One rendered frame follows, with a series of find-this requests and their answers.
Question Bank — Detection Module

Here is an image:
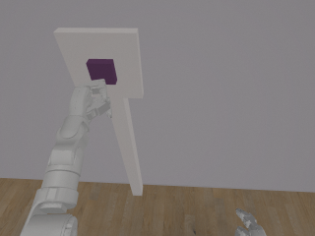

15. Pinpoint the right robot hand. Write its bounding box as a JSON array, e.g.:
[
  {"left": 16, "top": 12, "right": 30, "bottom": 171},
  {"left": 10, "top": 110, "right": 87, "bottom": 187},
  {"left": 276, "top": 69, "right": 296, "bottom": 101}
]
[{"left": 234, "top": 208, "right": 267, "bottom": 236}]

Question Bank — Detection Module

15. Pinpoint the panel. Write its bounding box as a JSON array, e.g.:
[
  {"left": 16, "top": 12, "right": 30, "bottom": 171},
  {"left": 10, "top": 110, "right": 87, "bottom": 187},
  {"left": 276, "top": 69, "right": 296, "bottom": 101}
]
[{"left": 53, "top": 28, "right": 144, "bottom": 196}]

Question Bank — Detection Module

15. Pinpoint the robot left forearm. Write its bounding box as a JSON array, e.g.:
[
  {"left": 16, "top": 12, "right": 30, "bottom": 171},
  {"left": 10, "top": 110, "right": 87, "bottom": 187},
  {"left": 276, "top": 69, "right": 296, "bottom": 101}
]
[{"left": 20, "top": 115, "right": 90, "bottom": 236}]

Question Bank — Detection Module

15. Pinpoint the left robot hand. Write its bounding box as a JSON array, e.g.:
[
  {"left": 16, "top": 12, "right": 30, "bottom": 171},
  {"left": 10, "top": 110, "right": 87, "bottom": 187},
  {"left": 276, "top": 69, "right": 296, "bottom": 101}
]
[{"left": 68, "top": 79, "right": 112, "bottom": 125}]

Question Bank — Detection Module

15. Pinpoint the robot left upper arm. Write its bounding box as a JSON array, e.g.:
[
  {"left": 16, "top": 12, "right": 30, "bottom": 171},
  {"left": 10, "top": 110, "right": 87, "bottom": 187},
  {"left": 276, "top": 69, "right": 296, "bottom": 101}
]
[{"left": 22, "top": 213, "right": 78, "bottom": 236}]

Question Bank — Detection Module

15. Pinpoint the button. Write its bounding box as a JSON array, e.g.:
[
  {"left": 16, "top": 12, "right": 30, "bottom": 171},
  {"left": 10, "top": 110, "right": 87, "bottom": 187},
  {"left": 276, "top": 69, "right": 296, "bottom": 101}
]
[{"left": 86, "top": 59, "right": 117, "bottom": 85}]

